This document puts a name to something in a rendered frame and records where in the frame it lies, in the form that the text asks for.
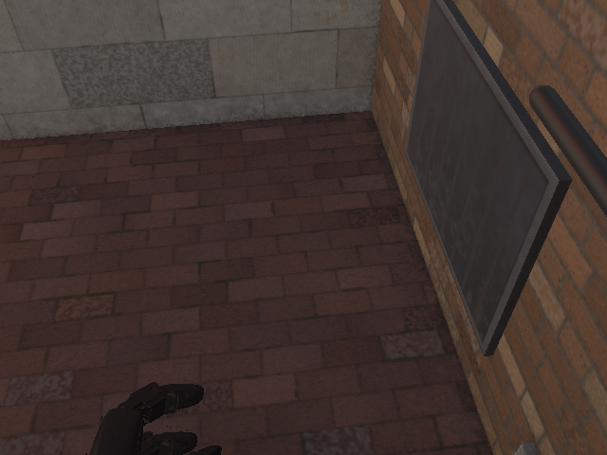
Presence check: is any left robot hand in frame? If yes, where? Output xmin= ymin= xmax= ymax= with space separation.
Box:
xmin=85 ymin=382 xmax=222 ymax=455

